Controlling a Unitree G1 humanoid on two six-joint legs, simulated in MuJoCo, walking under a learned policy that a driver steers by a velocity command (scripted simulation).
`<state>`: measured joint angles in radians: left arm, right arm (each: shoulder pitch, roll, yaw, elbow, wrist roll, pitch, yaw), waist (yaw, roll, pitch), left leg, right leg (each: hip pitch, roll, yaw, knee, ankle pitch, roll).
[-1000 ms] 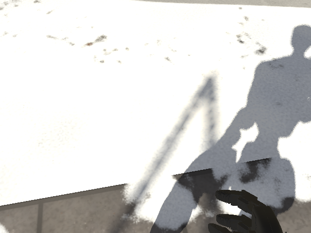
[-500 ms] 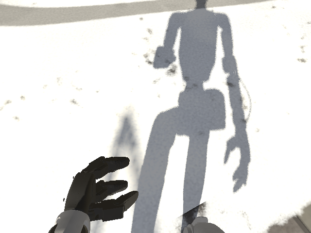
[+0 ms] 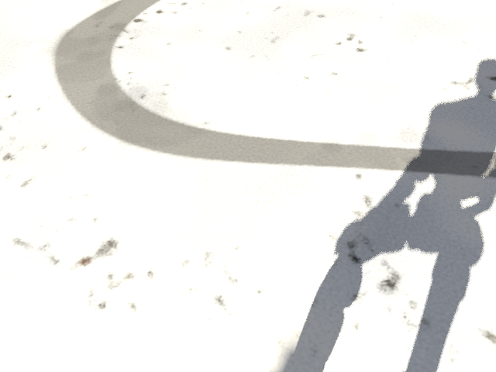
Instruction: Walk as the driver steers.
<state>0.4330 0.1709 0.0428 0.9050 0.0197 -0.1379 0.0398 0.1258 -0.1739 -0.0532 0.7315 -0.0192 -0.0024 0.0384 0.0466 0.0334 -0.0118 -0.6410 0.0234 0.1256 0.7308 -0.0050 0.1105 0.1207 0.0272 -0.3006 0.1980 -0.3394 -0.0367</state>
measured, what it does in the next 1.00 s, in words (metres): walks ahead, turning left: left foot, then right foot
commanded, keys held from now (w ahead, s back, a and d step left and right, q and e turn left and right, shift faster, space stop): w+q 0.78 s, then q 0.22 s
